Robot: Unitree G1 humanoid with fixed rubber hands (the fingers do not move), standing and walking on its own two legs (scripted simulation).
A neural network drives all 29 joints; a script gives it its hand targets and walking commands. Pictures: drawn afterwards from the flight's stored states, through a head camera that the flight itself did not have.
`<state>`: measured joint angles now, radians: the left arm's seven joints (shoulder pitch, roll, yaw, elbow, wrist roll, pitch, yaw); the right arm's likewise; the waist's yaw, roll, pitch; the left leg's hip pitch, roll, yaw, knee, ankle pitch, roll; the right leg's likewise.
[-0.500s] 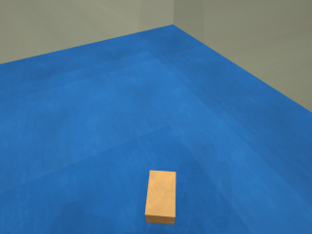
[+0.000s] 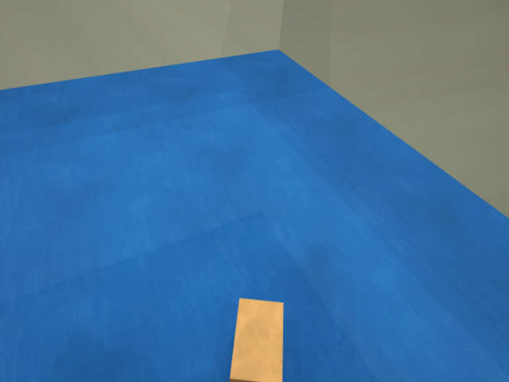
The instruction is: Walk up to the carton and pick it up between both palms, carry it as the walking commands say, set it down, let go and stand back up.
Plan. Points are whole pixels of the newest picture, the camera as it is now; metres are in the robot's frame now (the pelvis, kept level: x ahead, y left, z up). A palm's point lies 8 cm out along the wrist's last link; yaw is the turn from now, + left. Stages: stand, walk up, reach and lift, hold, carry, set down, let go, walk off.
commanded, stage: walk up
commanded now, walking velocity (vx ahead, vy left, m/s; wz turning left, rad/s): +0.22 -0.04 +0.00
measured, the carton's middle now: (257, 344) +0.42 -0.04 -0.70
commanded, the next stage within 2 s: none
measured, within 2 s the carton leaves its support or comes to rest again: neither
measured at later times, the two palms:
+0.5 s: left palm out of the picture +0.13 +0.16 -0.14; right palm out of the picture +0.06 -0.27 -0.16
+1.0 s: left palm out of the picture +0.06 +0.22 -0.17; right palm out of the picture +0.01 -0.28 -0.13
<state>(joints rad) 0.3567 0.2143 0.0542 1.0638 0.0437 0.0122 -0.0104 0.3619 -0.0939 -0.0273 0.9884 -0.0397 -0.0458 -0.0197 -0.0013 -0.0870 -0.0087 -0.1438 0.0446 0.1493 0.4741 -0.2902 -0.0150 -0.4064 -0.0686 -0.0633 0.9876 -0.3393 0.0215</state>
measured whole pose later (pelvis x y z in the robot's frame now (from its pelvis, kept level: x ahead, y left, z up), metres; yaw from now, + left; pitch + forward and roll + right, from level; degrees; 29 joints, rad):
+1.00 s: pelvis -0.01 -0.04 -0.02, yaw -3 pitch -2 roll -1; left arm 0.15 0.28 0.09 0.97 0.03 0.10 0.02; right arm 0.22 -0.15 -0.02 0.97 -0.03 0.06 -0.05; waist 0.01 -0.10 0.16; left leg -0.27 0.08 0.08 0.70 -0.39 -0.02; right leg -0.49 0.03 0.01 1.11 -0.44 0.01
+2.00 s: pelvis -0.01 -0.11 +0.00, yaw -3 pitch -2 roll +1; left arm 0.32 0.11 0.00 1.10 0.01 -0.02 0.05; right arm 0.30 -0.12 -0.01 1.12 -0.01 0.03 -0.04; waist 0.00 0.01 0.03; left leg -0.17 0.11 0.02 0.47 -0.26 -0.11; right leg -0.07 0.05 -0.04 0.49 -0.39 -0.08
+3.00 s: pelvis +0.00 -0.09 -0.01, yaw -3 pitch -2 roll +1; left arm 0.32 0.14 0.01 1.03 0.01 0.00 0.05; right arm 0.28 -0.14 -0.01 1.06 -0.02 0.03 -0.05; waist 0.00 -0.01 0.05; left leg -0.20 0.09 0.06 0.55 -0.32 -0.08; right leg -0.08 0.01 -0.04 0.54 -0.43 -0.04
